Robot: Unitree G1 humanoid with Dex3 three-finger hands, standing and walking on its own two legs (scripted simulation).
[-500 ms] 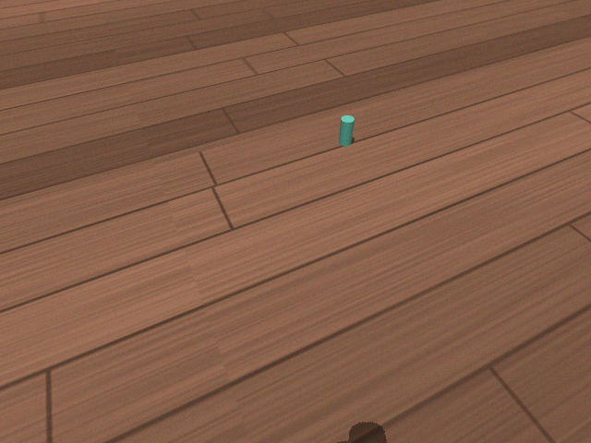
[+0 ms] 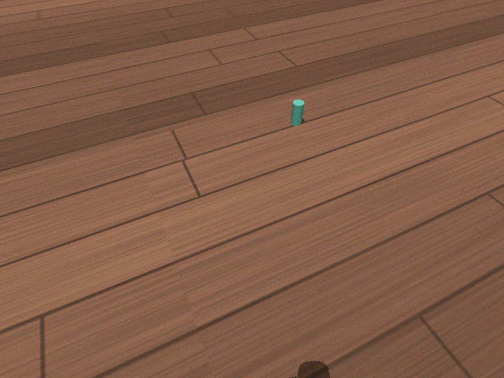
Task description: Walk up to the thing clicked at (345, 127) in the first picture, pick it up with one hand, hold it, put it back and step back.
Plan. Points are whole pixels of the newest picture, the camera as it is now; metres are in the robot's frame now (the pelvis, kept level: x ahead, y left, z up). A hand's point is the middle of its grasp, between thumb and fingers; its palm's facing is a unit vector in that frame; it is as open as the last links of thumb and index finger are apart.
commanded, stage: stand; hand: left
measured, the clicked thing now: (297, 113) +1.78 -0.29 -0.70
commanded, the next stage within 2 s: walk up in 0.62 s
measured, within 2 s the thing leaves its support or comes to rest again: neither
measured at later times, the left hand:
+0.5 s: hand out of the picture +0.08 +0.25 -0.16, palm faces -0.03 -0.94 -0.34, open 7.4 cm
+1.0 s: hand (144, 363) +0.20 +0.21 -0.14, palm faces -0.10 -0.90 -0.43, open 7.4 cm
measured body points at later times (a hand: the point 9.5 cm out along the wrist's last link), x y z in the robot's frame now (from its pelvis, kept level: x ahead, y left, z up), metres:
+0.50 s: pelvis +0.01 +0.00 +0.00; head +0.02 +0.00 +0.45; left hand +0.08 +0.30 -0.13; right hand +0.08 -0.30 -0.13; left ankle +0.01 +0.13 -0.75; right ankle +0.01 -0.12 -0.75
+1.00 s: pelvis +0.09 -0.08 -0.03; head +0.08 -0.10 +0.42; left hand +0.20 +0.26 -0.11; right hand +0.11 -0.44 -0.15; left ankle +0.03 +0.08 -0.71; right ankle +0.11 -0.21 -0.75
